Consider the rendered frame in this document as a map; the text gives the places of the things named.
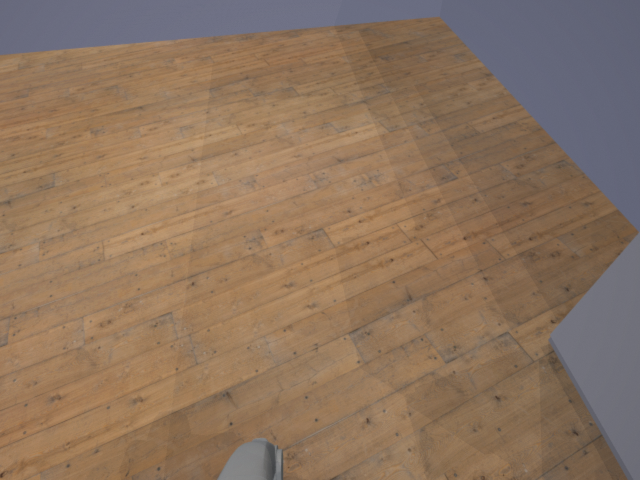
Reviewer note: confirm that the robot left thigh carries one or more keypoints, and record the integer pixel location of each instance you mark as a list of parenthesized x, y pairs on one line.
[(256, 460)]

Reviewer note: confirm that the fridge door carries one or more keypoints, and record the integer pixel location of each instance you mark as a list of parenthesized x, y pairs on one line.
[(599, 340)]

